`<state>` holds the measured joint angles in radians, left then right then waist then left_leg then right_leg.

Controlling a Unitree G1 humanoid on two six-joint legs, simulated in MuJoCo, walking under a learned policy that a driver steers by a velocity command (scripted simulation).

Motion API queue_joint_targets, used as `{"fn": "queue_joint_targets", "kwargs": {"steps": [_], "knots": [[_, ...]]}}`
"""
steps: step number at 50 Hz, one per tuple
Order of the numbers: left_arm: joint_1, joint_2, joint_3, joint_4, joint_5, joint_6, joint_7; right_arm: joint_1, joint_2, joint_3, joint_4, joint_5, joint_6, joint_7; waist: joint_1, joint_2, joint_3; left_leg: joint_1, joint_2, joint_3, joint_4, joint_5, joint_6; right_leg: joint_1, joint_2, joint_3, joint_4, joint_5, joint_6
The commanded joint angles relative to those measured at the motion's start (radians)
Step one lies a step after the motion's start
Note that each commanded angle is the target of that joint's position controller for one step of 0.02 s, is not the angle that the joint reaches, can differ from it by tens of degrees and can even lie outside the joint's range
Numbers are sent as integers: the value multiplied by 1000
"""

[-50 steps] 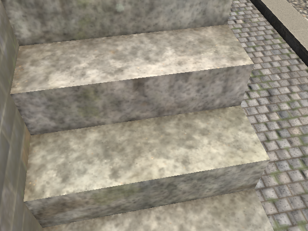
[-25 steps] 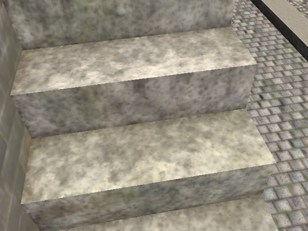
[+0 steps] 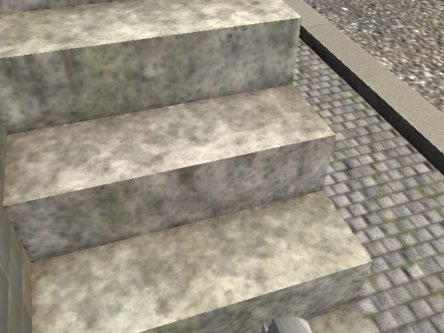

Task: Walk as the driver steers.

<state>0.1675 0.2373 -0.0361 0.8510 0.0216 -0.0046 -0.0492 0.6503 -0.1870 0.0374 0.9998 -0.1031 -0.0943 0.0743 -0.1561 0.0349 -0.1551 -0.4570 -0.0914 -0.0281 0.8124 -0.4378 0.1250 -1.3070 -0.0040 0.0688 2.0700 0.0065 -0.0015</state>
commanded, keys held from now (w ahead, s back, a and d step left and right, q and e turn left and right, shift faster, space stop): w+e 0.06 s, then e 0.30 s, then q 0.64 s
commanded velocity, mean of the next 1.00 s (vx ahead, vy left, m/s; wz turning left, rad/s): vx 0.14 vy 0.00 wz -0.01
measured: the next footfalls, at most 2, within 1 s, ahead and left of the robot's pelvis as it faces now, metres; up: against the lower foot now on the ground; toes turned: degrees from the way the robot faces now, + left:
right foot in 0.42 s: +0.31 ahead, -0.15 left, +0.19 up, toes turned -19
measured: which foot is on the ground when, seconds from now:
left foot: down 0.00-0.44, up 0.46-1.00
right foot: up 0.00-0.40, down 0.42-1.00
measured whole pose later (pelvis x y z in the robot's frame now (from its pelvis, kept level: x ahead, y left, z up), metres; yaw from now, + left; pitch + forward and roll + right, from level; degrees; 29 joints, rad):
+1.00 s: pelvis +0.23 -0.06 +0.22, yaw +5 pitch +0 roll -1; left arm 0.14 0.24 0.00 0.90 0.05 -0.12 0.01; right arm 0.45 -0.24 -0.05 0.93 -0.01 0.00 0.11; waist -0.01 0.02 -0.02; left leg -0.62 0.03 -0.12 1.29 -0.30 -0.11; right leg -0.26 -0.11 -0.41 0.53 -0.25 -0.07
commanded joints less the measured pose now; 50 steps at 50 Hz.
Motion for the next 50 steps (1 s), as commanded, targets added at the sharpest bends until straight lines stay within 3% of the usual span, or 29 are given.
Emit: {"fn": "queue_joint_targets", "kwargs": {"steps": [1, 2, 6, 9, 11, 13, 15, 16, 17, 18, 19, 20, 21, 22, 23, 24, 25, 26, 27, 28, 29, 30, 31, 34, 36, 38, 45, 47, 50], "knots": [[-78, 81, 16, -56, 5, -22, 4, -12, -105, -15, -23, -9, -35, -1, 61, 83, 191, 163, 275, -462, -428, -225, 116, -347, -28, 35, 142, 4, -26], [-116, 74, 11, -57, 13, -25, -4, 33, -108, -11, -4, -14, -35, -6, 49, 103, 215, 202, 279, -439, -442, -192, 118, -389, -35, 4, 185, -7, -33], [-118, 9, -21, -60, -8, -27, -21, 62, -83, 3, 30, -35, -22, 2, 61, 81, 287, 328, 325, -324, -489, 41, 133, -551, -65, 5, 247, -1, -50], [-139, -19, -31, -79, 5, -19, -63, 90, -62, 13, 36, -33, -17, -3, 72, 76, 265, 328, 327, -151, -519, 253, 135, -489, -129, -107, 194, 18, -72], [-202, -26, -37, -105, 4, 1, -73, 133, -35, 22, 64, -38, -13, -16, 57, 55, 279, 358, 347, -145, -550, 318, 138, -502, -171, -129, 108, 64, -60], [-252, -38, -41, -143, 4, 24, -90, 156, -52, 24, 82, -18, -19, -22, 64, 66, 249, 364, 360, -106, -576, 574, 109, -399, -182, -198, 61, 57, -51], [-312, -65, -54, -178, -1, 17, -84, 71, -64, 30, 52, -22, -26, -18, 88, 104, 219, 367, 373, -22, -641, 720, 80, -223, -181, -203, -35, -14, -70], [-308, -45, -52, -188, 15, 23, -94, -18, -84, 26, 12, -3, -27, -17, 118, 69, 189, 281, 357, 50, -668, 904, 69, -9, -150, -276, -148, -39, -75], [-300, -37, -46, -220, 7, 42, -105, -154, -142, 19, -46, 11, -30, -9, 190, 57, 129, 79, 333, 139, -686, 1228, 56, 393, -104, -325, -312, -20, -86], [-304, -19, -32, -252, -14, 45, -113, -152, -223, -1, -58, 45, -53, -5, 218, 115, 77, 94, 320, 165, -626, 1635, 9, 604, -25, -352, -386, -117, -39], [-295, 50, 0, -256, -40, 35, -113, -91, -280, -20, -29, 71, -68, 1, 229, 185, 117, 207, 347, 144, -562, 1956, -45, 658, 54, -399, -509, -270, -30], [-270, 77, 16, -266, -40, 15, -97, -133, -355, -48, -46, 88, -76, 5, 263, 247, 169, 310, 327, 90, -489, 2102, -92, 686, 112, -422, -750, -368, -52], [-129, 82, 19, -204, -21, -8, -72, -211, -395, -77, -79, 109, -62, 15, 309, 153, 181, 385, 317, 68, -333, 2096, -118, 784, 131, -411, -1141, -319, -86], [183, 190, 70, -56, 2, 8, -31, -109, -263, -61, -62, -14, -26, 59, 299, -52, -90, 137, 274, 14, -63, 1742, -124, 1337, -16, -102, -1160, 331, -199], [408, 229, 97, 54, 91, 30, -25, -63, -138, -60, -48, -15, 3, 99, 315, -285, -244, -127, 0, 29, 423, 253, -127, 1530, -306, 426, -1456, 667, -442], [480, 276, 139, 43, 134, 3, -27, -109, -179, -113, -40, 108, -1, 101, 339, -143, -91, -115, -3, -215, 994, 219, -95, 1165, -363, 582, -1625, 379, -375], [48, 81, 92, -3, -3, 43, 34, -221, -41, -80, -110, 176, 12, -50, 197, 56, -42, -156, 83, -116, 1084, 229, -115, 1051, -293, 378, -1499, 152, -309], [-12, 40, 89, -4, 12, 49, 50, -256, -8, -70, -160, 157, 27, -114, 180, -3, 107, -278, 81, -90, 1130, 171, -80, 938, -273, 271, -1495, 57, -278], [77, 103, 86, 21, 42, -27, 2, -225, -95, -87, -20, 76, 20, 39, 254, 34, 153, -317, 73, -229, 1283, 201, -55, 822, -380, 436, -1677, -160, -336], [11, 86, 80, 65, 15, -42, -2, -295, -68, -83, -42, 86, 26, 70, 202, 72, 224, -358, 89, -251, 1282, 226, -22, 690, -341, 369, -1701, -417, -265], [-81, 40, 55, 89, 39, -58, -2, -245, -1, -62, -31, 82, 30, 74, 116, 33, 228, -396, 81, -242, 1274, 238, 6, 640, -291, 228, -1718, -408, -215], [-56, 38, 52, 112, 60, -76, 5, -199, 5, -58, -11, 68, 25, 85, 94, 26, 176, -455, 62, -227, 1206, 325, 14, 715, -251, 97, -1697, -330, -173], [-53, 41, 44, 115, 65, -101, 19, -207, -19, -57, -19, 51, 22, 88, 73, 25, 124, -474, 73, -187, 1122, 328, -7, 782, -227, -18, -1673, -259, -142], [-40, 104, 47, 79, 90, -93, 53, -309, -112, -69, -69, 124, 44, 66, 119, -84, 113, -501, 39, -109, 1267, 229, -133, 826, -230, -139, -1771, -328, -119], [-33, 133, 52, 60, 105, -94, 53, -261, -135, -78, -66, 148, 58, 57, 129, -114, 146, -556, 9, -142, 1420, 258, -165, 869, -241, -182, -1783, -227, -149], [-9, 148, 58, 73, 96, -110, 48, -258, -136, -81, -80, 138, 64, 45, 144, -52, 181, -591, 9, -201, 1347, 306, -155, 944, -266, -189, -1797, -158, -176], [-113, 118, 50, 0, 67, -127, 31, -110, -146, -111, -26, 104, 80, 31, 124, -85, 173, -361, 38, -160, 1064, 349, -199, 1000, -290, -301, -1790, -155, -184], [-100, 139, 62, -10, 38, -145, 49, -176, -103, -97, -87, 73, 75, 27, 131, -88, 174, -357, 105, -113, 557, 261, -226, 1150, -310, -268, -1780, -284, -136], [-55, 168, 87, -9, 9, -104, 96, -243, -72, -75, -182, 95, 92, 29, 186, -173, 164, -255, 134, -17, 95, -66, -248, 1233, -375, -167, -1735, -474, -171]]}}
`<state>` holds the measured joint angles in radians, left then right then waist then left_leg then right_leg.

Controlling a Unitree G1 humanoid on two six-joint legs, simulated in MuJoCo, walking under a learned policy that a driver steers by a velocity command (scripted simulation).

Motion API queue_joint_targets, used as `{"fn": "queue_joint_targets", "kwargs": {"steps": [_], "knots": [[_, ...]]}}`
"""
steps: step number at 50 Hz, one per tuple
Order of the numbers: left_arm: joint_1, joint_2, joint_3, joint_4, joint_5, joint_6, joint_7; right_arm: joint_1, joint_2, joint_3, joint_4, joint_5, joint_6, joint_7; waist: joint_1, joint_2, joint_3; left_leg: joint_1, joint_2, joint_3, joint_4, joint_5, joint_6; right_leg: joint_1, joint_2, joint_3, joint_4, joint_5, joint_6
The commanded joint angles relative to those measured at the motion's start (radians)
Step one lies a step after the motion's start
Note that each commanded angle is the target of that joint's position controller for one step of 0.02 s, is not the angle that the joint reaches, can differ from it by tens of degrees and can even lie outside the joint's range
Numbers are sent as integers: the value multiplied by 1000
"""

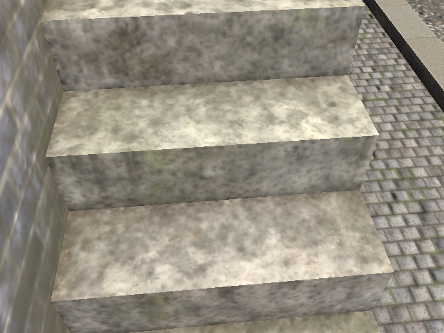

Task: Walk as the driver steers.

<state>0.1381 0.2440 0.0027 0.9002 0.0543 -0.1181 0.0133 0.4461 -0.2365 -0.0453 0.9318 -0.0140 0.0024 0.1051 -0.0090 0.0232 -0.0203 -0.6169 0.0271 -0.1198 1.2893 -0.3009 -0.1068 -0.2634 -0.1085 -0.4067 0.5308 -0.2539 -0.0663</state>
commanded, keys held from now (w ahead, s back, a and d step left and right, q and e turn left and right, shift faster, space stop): q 0.36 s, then no key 0.16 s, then w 0.48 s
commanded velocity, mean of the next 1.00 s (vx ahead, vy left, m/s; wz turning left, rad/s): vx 0.14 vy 0.00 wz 0.33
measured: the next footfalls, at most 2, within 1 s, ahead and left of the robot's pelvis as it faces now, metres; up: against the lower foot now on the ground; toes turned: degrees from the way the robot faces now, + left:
left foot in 0.08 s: +0.06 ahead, +0.15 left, +0.00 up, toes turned +9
right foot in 0.34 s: +0.09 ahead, -0.06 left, +0.00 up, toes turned +6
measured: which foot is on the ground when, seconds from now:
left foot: up 0.00-0.06, down 0.08-1.00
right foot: down 0.00-0.10, up 0.12-0.32, down 0.34-0.96, up 0.98-1.00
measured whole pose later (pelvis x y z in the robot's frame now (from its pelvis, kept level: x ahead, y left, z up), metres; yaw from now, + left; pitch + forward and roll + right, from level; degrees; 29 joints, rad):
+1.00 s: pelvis +0.13 +0.03 +0.00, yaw +16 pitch +5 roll +2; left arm 0.32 0.22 0.08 1.07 0.08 -0.02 -0.07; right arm 0.21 -0.14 -0.01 0.83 -0.06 -0.06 0.09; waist -0.01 -0.04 -0.07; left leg -0.31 -0.04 0.00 0.57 -0.36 0.16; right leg -0.35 -0.04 -0.13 0.90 -0.38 -0.16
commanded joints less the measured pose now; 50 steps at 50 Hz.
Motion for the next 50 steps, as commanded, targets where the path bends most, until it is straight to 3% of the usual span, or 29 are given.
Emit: {"fn": "queue_joint_targets", "kwargs": {"steps": [1, 2, 3, 4, 5, 6, 7, 8, 9, 11, 14, 15, 17, 18, 19, 20, 22, 25, 27, 28, 29, 31, 39, 42, 44, 47, 48, 49, 50], "knots": [[-27, 158, 51, -45, -25, 24, 37, -15, -2, 23, -128, 4, 4, 1, 25, -133, 38, -77, 19, 79, -559, -164, 10, 200, -304, 351, -167, -228, -132], [-61, 150, 52, -47, -6, 23, 35, 28, 30, 37, -122, -5, 6, 1, -1, -127, 62, 1, 76, 41, -644, -30, 41, 127, -365, 421, -145, -250, -127], [-60, 134, 46, -44, -48, 4, 29, 17, 20, 17, -155, 3, -34, 8, 5, -92, 4, 119, -54, 203, -647, -50, 87, 42, -310, 341, -79, -309, -117], [-52, 107, 33, -34, -45, -10, 27, 1, -4, 13, -167, -6, -72, 10, 2, -14, -9, 145, -54, 157, -766, 89, 153, 16, -267, 290, 46, -299, -72], [-32, 22, 10, -27, -51, -20, 22, -16, -38, 13, -179, -32, -100, -9, 10, 93, -13, 177, 5, 0, -798, 251, 267, -81, -182, 224, 231, -184, -9], [-136, 26, 9, -128, -59, -40, 39, 0, -171, -7, -177, 7, -122, -37, 10, 275, -28, 211, 134, -387, -863, 203, 438, -303, 20, 87, 366, -199, 79], [-261, 73, 13, -147, -66, -41, 41, 67, -182, -21, -158, 9, -135, -30, -97, 278, -53, 360, 156, -421, -897, 84, 441, -470, 37, 176, 501, -253, 91], [-304, 59, 10, -159, -50, -21, 46, 80, -153, -19, -137, -6, -141, -21, -127, 271, -91, 398, 165, -393, -908, 55, 396, -545, 15, 273, 672, -297, 88], [-271, 92, 29, -143, -39, 9, 51, 61, -115, -4, -135, -23, -132, -26, -102, 180, -94, 354, 152, -339, -893, 75, 380, -544, 11, 355, 747, -255, 79], [-272, 77, 29, -157, -18, 39, 72, -34, -114, -6, -155, 9, -109, -44, -79, 47, -119, 336, 154, -354, -823, 118, 352, -540, 8, 472, 665, -292, 85], [-216, 49, 24, -163, -32, 40, 83, -172, -117, -21, -218, 32, -87, -42, -21, -1, -124, 271, 111, -281, -784, 201, 339, -337, 71, 414, 280, -395, 133], [-167, 29, 26, -138, -54, 28, 67, -311, -117, -18, -273, 22, -94, -28, 20, 45, -99, 140, 108, -270, -789, 277, 335, -163, 63, 363, 328, -224, 123], [-147, 26, 30, -123, -68, 27, 56, -278, -93, -14, -270, 14, -69, -5, 22, -8, -95, 90, 98, -296, -805, 241, 352, -9, 107, 332, 87, 0, 98], [-133, 34, 34, -124, -58, 23, 59, -218, -76, -14, -246, 7, -54, 6, 18, -25, -109, 76, 77, -277, -768, 176, 323, 95, 87, 350, 17, 86, 68], [-177, 94, 52, -136, -39, 29, 55, -159, -20, 0, -258, 4, -48, 14, -42, -144, -104, 1, -26, -128, -728, 65, 254, 119, 35, 404, 106, 234, -41], [-131, 96, 56, -115, -34, 35, 37, -157, -6, 7, -253, 6, -48, 4, -18, -137, -134, -9, -106, -23, -603, -38, 178, 141, -28, 484, 50, 321, -132], [-136, 78, 62, -112, -27, 34, 5, -195, 14, 23, -261, 10, -37, -30, -19, -123, -136, -40, -110, 3, -448, -115, 89, 156, -147, 627, -8, 405, -222], [-291, 19, 41, -185, -35, 30, -10, -209, 54, 42, -298, -2, -61, -25, -80, -27, -126, -1, -34, 8, -467, -56, 68, 46, -152, 634, 22, 402, -197], [-292, -80, -1, -128, -73, 52, -60, -134, 124, 73, -229, 24, -62, 28, -104, -29, -72, 223, -18, 21, -783, 76, 81, -95, -51, 508, 35, 58, -38], [-97, -25, 24, -87, -66, 50, -69, -215, 51, 58, -240, 27, -70, 35, 20, -10, -39, 174, -55, 18, -714, 17, 140, -81, 4, 426, 1, -92, -8], [-27, 10, 32, -55, -52, 46, -68, -190, 18, 46, -231, 26, -75, 37, 17, -26, -54, 119, -63, 16, -726, -78, 151, -7, 16, 416, -15, -181, -5], [-90, 48, 44, -62, -19, 42, -54, -230, 4, 47, -212, -13, -70, 26, 20, -28, -44, 66, -65, 32, -713, -13, 185, 53, 2, 440, 10, -198, -59], [134, 93, 78, 33, 4, 49, -4, -317, 37, 32, -191, -25, -75, -19, 68, -90, 4, -127, -25, 76, -489, -2, 227, 201, -230, 752, -234, -293, -293], [70, 78, 83, 18, -15, 55, -2, -294, 64, 36, -181, -42, -83, -20, 21, -74, -1, 32, -28, 112, -497, 1, 238, 86, -210, 673, -256, -197, -296], [91, 68, 86, 55, -3, 67, -18, -248, 71, 34, -165, -52, -84, -18, -11, -72, 18, 131, -46, 133, -509, 63, 259, 32, -197, 621, -220, -77, -301], [56, 91, 93, 80, 13, 83, -63, -167, 82, 36, -147, -48, -68, -8, -82, -65, -34, 274, -91, 178, -712, 241, 296, 71, -117, 451, -5, 660, -298], [80, 55, 86, 96, 25, 74, -89, -54, 55, 27, -106, -48, -63, -14, -111, -27, -112, 441, -60, 107, -766, 332, 342, 30, -52, 378, 205, 867, -234], [15, 1, 71, 85, 33, 73, -110, 176, 1, 12, -13, -59, -47, -30, -182, 67, -110, 637, 45, -51, -846, 423, 442, -240, 21, 294, 531, 766, -168], [0, -58, 43, 93, 51, 84, -145, 411, -30, 2, 102, -50, -34, -26, -228, 316, -94, 815, 187, -248, -920, 709, 600, -636, 165, 257, 1089, -32, -122]]}}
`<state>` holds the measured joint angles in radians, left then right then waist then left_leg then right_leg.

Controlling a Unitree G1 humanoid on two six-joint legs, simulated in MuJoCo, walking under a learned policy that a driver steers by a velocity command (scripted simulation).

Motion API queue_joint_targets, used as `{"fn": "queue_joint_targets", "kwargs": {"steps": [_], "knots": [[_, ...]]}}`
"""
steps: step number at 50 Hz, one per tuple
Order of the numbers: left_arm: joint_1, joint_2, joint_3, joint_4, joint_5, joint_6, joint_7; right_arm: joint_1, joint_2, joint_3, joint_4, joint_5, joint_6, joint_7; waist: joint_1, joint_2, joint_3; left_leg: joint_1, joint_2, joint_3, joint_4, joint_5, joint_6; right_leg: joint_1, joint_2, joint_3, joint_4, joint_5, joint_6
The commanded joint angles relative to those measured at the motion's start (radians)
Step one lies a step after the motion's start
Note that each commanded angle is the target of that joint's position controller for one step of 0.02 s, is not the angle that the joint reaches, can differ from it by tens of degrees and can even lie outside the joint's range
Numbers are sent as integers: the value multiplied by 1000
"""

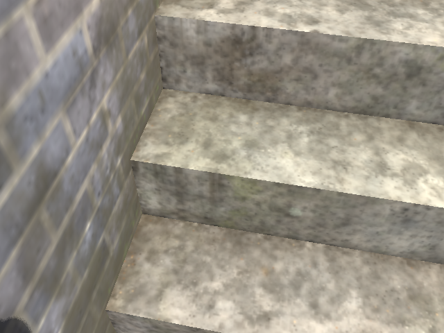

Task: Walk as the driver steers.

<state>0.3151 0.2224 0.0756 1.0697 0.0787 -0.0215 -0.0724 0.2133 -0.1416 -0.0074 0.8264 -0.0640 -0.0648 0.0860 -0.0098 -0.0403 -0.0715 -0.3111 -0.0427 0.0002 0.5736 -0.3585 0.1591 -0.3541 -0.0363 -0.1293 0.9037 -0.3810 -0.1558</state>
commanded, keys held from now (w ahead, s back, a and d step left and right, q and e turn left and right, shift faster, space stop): w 1.00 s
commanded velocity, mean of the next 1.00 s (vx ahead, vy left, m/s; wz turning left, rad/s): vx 0.47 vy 0.00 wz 0.01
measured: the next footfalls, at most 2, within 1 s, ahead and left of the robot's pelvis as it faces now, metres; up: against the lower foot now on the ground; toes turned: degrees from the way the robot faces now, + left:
right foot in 0.26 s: +0.22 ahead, -0.15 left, +0.20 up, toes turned +0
left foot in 0.82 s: +0.51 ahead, +0.03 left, +0.39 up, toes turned +1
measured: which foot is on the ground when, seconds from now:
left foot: down 0.00-0.32, up 0.34-0.80, down 0.82-1.00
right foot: up 0.00-0.24, down 0.26-0.86, up 0.88-1.00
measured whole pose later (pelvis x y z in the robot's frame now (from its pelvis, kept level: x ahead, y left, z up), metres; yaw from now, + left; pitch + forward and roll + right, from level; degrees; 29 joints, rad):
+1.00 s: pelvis +0.40 -0.06 +0.34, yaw -2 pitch +9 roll +5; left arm 0.27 0.20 0.04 1.11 0.03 -0.02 -0.06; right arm 0.16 -0.14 0.00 0.99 -0.02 -0.04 0.07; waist -0.05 -0.05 -0.19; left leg -0.69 -0.08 0.14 0.85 -0.33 0.09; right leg -0.90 -0.02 0.16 1.81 0.09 -0.20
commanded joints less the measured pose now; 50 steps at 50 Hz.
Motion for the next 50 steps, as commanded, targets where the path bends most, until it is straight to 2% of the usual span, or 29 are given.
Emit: {"fn": "queue_joint_targets", "kwargs": {"steps": [1, 4, 6, 8, 9, 11, 12, 13, 14, 16, 17, 18, 19, 21, 23, 24, 29, 33, 35, 38, 39, 40, 41, 42, 43, 44, 45, 47, 50], "knots": [[-105, -52, -26, -57, -8, -14, -52, 643, -87, -6, 229, -12, 29, 5, -177, 299, -27, 506, 317, -450, -204, 563, 311, -764, 54, 152, 1134, -16, -71], [-349, 0, -31, -276, -39, 13, 34, 432, 84, 33, 306, 19, 3, -5, -75, 90, 14, 460, 375, -373, -251, 408, 173, -1253, -3, 207, 1501, -246, -118], [-419, -74, -91, -422, -60, 65, 74, 295, 92, 52, 349, 1, -28, 14, 43, 31, -50, 239, 336, -227, -302, 509, 91, -1225, -46, 245, 1381, -440, -131], [-492, -20, -110, -499, -78, 85, 108, 114, -53, 15, 312, -28, -53, 26, 118, -21, -84, -83, 232, -106, -415, 330, 22, -935, -99, 200, 845, -284, -135], [-639, 30, -125, -528, -62, 107, 82, 76, -218, -33, 246, 31, -37, 62, 107, 26, -72, -433, 231, -129, -660, 225, 64, -493, -47, 123, 569, -481, -58], [-374, -74, -155, -363, -45, 112, 25, 48, -300, -35, 198, 21, -41, 88, 218, 179, -85, -384, 295, -91, -537, 1041, 120, -334, 63, 3, 852, -141, 6], [-264, -21, -144, -329, -56, 96, 27, 2, -361, -54, 159, 22, -57, 82, 251, 145, -115, -137, 264, -19, -402, 1593, 103, -412, 107, -5, 661, -61, 11], [-284, 29, -142, -299, -37, 84, 30, 60, -328, -46, 152, 45, -70, 81, 208, 156, -188, 95, 273, -31, -299, 1867, 115, -414, 147, -64, 395, -38, 5], [-354, 46, -149, -296, -66, 58, 41, 372, -241, -23, 264, 3, -74, 98, 42, 183, -333, 60, 296, -89, -180, 2128, 132, -168, 153, 20, 353, 10, -48], [-22, 155, -98, -198, -72, 70, 67, 348, -191, -21, 270, -55, -35, 144, 153, -49, -447, -160, 188, -59, 221, 1446, 84, 137, -1, 490, 6, 281, -159], [-21, 95, -56, -176, -5, 74, 116, 126, -149, -37, 92, 102, -89, -32, 146, -322, -369, -337, 11, 19, 728, 586, 1, 178, -134, 725, -106, -69, -228], [138, 179, -55, -114, 16, 69, 69, 204, -81, -17, 276, 17, -27, 61, 258, -240, -200, -550, -80, -329, 1272, 502, 9, -86, -94, 982, -421, -434, -182], [45, 223, -37, -91, -21, 35, 53, 142, -55, -14, 180, 14, -20, 66, 152, -244, -20, -896, -156, -408, 1559, 399, 18, -44, -97, 917, -381, -527, -137], [-87, 43, -56, -64, -56, -3, 4, 86, -67, -20, 144, 6, 5, 40, 42, 27, 11, -995, -162, -454, 1479, 408, 55, -60, -76, 732, -334, -175, -103], [-286, -69, -78, -80, -62, -26, 12, 118, -32, 2, 156, -8, 30, 14, -78, 41, -5, -936, -65, -335, 1388, 352, 28, -178, -62, 555, -418, -112, -80], [-296, -76, -85, -80, -63, -29, 14, 136, -89, -7, 168, -20, 36, 9, -108, 35, -32, -915, -32, -260, 1346, 377, -22, -199, -61, 500, -444, -136, -57], [87, 4, -68, 46, 32, -28, 30, -63, -9, 40, 106, 18, 33, 16, 32, -39, 84, -1198, -69, -185, 1813, 207, 6, -22, -155, 535, -535, -198, -82], [148, -12, -81, 47, 40, -46, -1, -259, -28, 64, -26, 15, 40, -29, 28, 41, 81, -1307, 39, -71, 1460, 381, 56, 145, -171, 414, -638, 1, -78], [255, -7, -86, 86, 40, -48, -8, -332, -34, 64, -74, 24, 77, -46, 59, -51, 50, -1252, 87, 32, 1371, 419, 10, 134, -167, 392, -675, 107, -83], [199, 100, -74, 33, -31, -59, -30, -512, -1, 83, -173, 21, 106, 23, -2, -174, 8, -565, 14, 267, 956, -15, -39, -204, -193, 271, -832, 1110, -177], [211, 177, -57, 88, -17, -69, -40, -376, -18, 77, -150, 40, 119, 20, -86, -216, -53, -563, -12, 217, 887, 132, -43, 7, -264, 236, -734, 1782, -203], [207, 216, -28, 81, -66, -81, -37, -286, -55, 58, -137, 30, 115, 18, -115, -191, -102, -609, -59, 231, 611, 39, -56, 314, -278, 199, -615, 2006, -182], [258, 201, -26, 111, -59, -78, -57, -239, -92, 36, -109, 15, 115, 7, -123, -183, -180, -501, -108, 227, 483, 38, -40, 403, -261, 166, -487, 2204, -191], [297, 124, -32, 129, 21, -69, -79, 38, -142, 13, 8, 16, 125, -13, -144, -47, -370, -79, -36, -14, 480, 212, 60, 181, -213, 168, -185, 2106, -147], [258, 78, -45, 110, 48, -42, -108, 271, -208, -3, 95, 19, 137, -15, -220, 135, -469, 191, 98, -427, 150, -165, 155, -111, -80, 241, 57, 1536, -136], [135, 51, -21, 142, -10, 3, -118, 281, -185, -10, 78, -13, 147, -11, -266, 316, -284, 47, 249, -848, -175, -435, 260, -387, 95, 302, 618, 612, -46], [92, -39, -35, 128, -69, 5, -86, 210, -109, -3, 112, 18, 95, -23, -180, 243, -134, -67, 267, -827, -164, -429, 195, -578, 37, 391, 862, 633, -32], [-28, -58, -37, 47, -64, -18, -2, 15, 30, 18, 143, 75, 23, -26, -63, 60, -88, -139, 257, -622, -147, -214, 211, -740, 13, 371, 1097, 444, -29], [-59, -121, -58, -63, -56, -1, 47, -20, 147, 54, 213, 37, -13, 4, 55, -12, -65, -156, 160, -206, -132, 160, 85, -847, -45, 267, 1013, 390, -43]]}}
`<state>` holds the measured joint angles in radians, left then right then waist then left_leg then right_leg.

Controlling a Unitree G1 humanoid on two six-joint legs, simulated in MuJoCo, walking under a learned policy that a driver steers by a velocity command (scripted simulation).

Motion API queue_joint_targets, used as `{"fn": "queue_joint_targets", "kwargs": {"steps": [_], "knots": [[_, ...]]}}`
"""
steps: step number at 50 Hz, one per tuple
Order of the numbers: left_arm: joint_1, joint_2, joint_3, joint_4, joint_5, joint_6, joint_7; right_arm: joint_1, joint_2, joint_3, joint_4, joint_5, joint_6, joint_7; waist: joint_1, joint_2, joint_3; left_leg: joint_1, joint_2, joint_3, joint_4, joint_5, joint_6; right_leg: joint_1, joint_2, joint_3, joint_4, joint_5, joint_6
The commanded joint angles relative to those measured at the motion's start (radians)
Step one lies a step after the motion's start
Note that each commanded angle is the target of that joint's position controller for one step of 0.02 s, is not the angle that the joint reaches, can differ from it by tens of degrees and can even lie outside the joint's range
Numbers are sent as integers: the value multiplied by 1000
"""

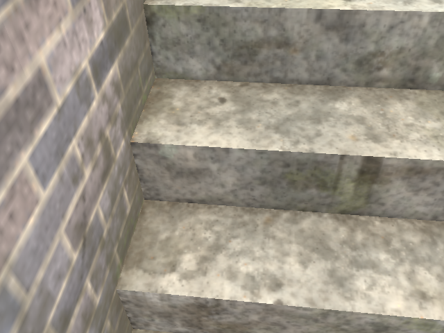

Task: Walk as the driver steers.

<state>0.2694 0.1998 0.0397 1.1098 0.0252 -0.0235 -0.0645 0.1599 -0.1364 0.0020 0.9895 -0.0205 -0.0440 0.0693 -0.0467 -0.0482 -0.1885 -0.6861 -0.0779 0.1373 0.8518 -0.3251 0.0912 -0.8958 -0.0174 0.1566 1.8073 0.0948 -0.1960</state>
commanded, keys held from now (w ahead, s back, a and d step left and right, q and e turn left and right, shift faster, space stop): w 0.70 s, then no key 0.30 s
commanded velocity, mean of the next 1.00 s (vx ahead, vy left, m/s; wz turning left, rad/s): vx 0.42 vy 0.00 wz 0.00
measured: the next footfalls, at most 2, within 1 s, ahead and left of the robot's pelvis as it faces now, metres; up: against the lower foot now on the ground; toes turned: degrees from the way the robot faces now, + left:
right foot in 0.32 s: +0.28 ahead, -0.18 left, +0.19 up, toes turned -5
left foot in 0.88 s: +0.57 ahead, -0.03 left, +0.39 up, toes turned -2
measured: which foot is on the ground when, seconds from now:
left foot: down 0.00-0.40, up 0.42-0.86, down 0.88-1.00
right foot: up 0.00-0.30, down 0.32-0.92, up 0.94-1.00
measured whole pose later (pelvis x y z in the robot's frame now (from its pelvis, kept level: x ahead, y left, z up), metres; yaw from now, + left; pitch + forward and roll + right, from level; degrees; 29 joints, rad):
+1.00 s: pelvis +0.42 -0.10 +0.35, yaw -1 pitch +7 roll +4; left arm 0.33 0.19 0.05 1.17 0.03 -0.02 -0.15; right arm 0.09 -0.15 0.01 0.80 -0.03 0.04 0.08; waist -0.09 0.00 -0.18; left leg -0.84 -0.12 0.13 1.04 -0.33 0.14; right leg -0.52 0.00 0.11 1.31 0.09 -0.15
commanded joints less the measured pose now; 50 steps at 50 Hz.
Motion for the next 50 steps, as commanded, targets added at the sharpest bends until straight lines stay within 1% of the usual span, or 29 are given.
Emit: {"fn": "queue_joint_targets", "kwargs": {"steps": [1, 2, 4, 6, 7, 9, 11, 14, 17, 19, 21, 22, 23, 24, 26, 29, 32, 35, 38, 40, 41, 42, 44, 45, 46, 47, 48, 49, 50], "knots": [[-33, -107, -26, -121, -12, 12, 29, -6, 129, 40, 19, 0, -38, 41, 124, -1, 58, 165, 185, -229, -439, 210, 101, -243, -107, -56, 40, -196, 33], [-90, -94, -29, -146, -28, 18, 26, 29, 64, 11, 23, -9, -32, 39, 86, 111, 55, 194, 196, -231, -479, 216, 135, -306, -72, -90, 200, -388, 30], [-157, -84, -51, -187, -35, 32, 48, 152, 56, 14, 77, -43, -24, 60, 60, 163, 79, 262, 254, -356, -513, 64, 144, -551, -55, -66, 497, -462, 2], [-204, -103, -78, -242, -9, 37, 62, 230, 59, 24, 123, -71, -33, 63, 69, 84, 94, 377, 279, -369, -544, -66, 128, -715, -86, -47, 448, -412, -42], [-255, -52, -70, -273, 1, 33, 72, 260, 30, 27, 118, -93, -42, 65, 79, 62, 62, 331, 253, -327, -556, -78, 106, -622, -125, -94, 201, -274, -50], [-378, 4, -53, -313, -19, 35, 78, 259, -18, 13, 90, -89, -46, 63, 45, 115, 79, 235, 250, -276, -627, -36, 117, -531, -151, -139, 62, -276, -19], [-513, -24, -82, -351, -15, 72, 55, 251, -111, -2, 55, -54, -10, 92, 35, 138, 97, 52, 340, -270, -827, -28, 125, -198, -115, -202, -115, -666, 11], [-386, -60, -106, -289, 30, 44, 35, 214, -135, 6, 48, -17, -44, 85, 76, 120, 79, 421, 366, -217, -734, 423, 129, -243, -73, -216, -199, -697, 19], [-333, -30, -109, -288, 16, 24, 26, 240, -223, -23, 64, -5, -93, 85, 103, 241, -106, 707, 342, -163, -485, 1513, 167, 7, 37, -276, -452, -612, 17], [-249, 43, -96, -286, 6, 30, 38, 386, -204, -35, 110, -49, -92, 103, 90, 101, -201, 431, 282, -131, -310, 1593, 143, 388, -5, -83, -552, -281, -52], [16, 220, -33, -194, 29, 52, 54, 276, -102, -19, 32, -51, -62, 126, 180, -220, -164, -13, 91, -184, 85, 766, 80, 691, -154, 403, -1108, -334, -165], [60, 167, 19, -196, 61, 49, 90, 58, -103, -44, -93, 49, -82, -29, 221, -257, -122, -120, 33, -231, 659, 334, 66, 733, -247, 573, -1184, -531, -165], [21, 161, 30, -179, 30, 42, 79, -13, -93, -47, -143, 10, -74, -84, 198, -46, -79, -224, 33, -362, 1020, 228, 21, 634, -248, 588, -1314, -698, -107], [115, 158, 8, -129, 20, 12, 38, 107, -49, -30, -10, 1, -62, 5, 203, -251, 74, -510, -93, -600, 1221, 388, 62, 538, -166, 717, -1296, -782, -77], [-25, 78, 8, -95, 4, 1, -5, 193, -38, -28, 17, 8, -52, 38, 41, 33, 116, -577, -109, -590, 1180, 425, 112, 507, -185, 380, -1219, -190, 95], [-194, 49, 0, -138, 1, -7, -12, 154, -96, -27, -14, -11, -42, 35, -82, 59, 38, -550, -12, -399, 1098, 400, 69, 476, -163, 74, -1299, -75, 142], [104, 62, -2, -8, 75, -13, 9, 67, -43, 1, -23, 24, -36, 66, -5, 13, 144, -730, -44, -333, 1529, 335, 112, 567, -169, 53, -1376, -216, 161], [185, 14, -25, 53, 98, -21, 3, -88, 12, 36, -110, 31, -39, 30, 6, 31, 215, -873, -26, -320, 1456, 357, 208, 623, -145, -66, -1444, -330, 193], [226, 48, -27, 15, 92, -38, -8, -323, -76, 17, -260, 60, 5, -13, 43, -46, 126, -684, 17, -100, 1109, 392, 107, 593, -161, -138, -1564, 162, 156], [137, 134, -19, -49, 59, -43, -9, -424, -79, 29, -351, 44, 56, -9, -14, -35, 80, -399, 36, 81, 765, 128, 56, 504, -167, -207, -1620, 824, 119], [246, 179, -6, 2, 43, -40, -13, -436, -74, 32, -397, 39, 115, 7, -31, -167, 35, -297, -19, 122, 694, 111, 58, 524, -154, -182, -1626, 1139, 79], [208, 224, -4, -17, -9, -83, -30, -310, -60, 27, -364, 10, 124, 32, -93, -233, 79, -237, -17, 151, 514, 29, 11, 665, -240, -183, -1576, 1572, 6], [287, 268, 24, 62, -19, -76, -67, -120, -64, 22, -333, 3, 153, 19, -118, -235, 20, -238, -80, 94, 242, 23, 27, 981, -327, -161, -1409, 1930, -69], [263, 206, 24, 86, 24, -64, -79, 89, -104, 3, -251, 3, 158, -3, -152, -182, -63, -35, -61, -77, 237, 102, 101, 881, -305, -161, -1201, 1918, -28], [236, 150, 16, 36, 73, -52, -100, 261, -208, -26, -147, 4, 158, -6, -132, 12, -218, 297, -22, -296, 97, 179, 179, 665, -214, -107, -1057, 1550, -10], [149, 76, 14, 30, 68, -15, -128, 364, -184, -35, -74, -27, 145, 0, -166, 319, -148, 424, 188, -716, -290, 30, 314, 329, -4, -69, -666, 163, 64], [99, 110, 42, 55, -6, 24, -133, 308, -98, -26, -145, -46, 123, 15, -193, 253, -89, 292, 268, -967, -421, -394, 337, 155, 66, 91, -159, -33, 34], [50, 53, 40, 48, -32, 25, -87, 193, -66, -15, -124, -14, 80, 14, -115, 167, 59, 144, 265, -930, -428, -466, 289, 18, 13, 104, -17, -2, 39], [-1, 3, 26, 25, -14, 6, -44, 100, 3, -1, -99, 12, 40, 13, -52, 116, 80, 87, 237, -849, -409, -441, 282, -49, -12, 93, 57, -60, 34]]}}
Keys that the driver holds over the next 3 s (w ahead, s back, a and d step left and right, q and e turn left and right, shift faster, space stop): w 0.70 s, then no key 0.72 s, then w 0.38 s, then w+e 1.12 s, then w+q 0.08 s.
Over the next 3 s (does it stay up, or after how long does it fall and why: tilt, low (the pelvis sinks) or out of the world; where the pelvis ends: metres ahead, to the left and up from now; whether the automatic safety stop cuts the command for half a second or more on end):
stays up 0.69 -0.17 0.61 its command is cut before an obstacle after 1.9 s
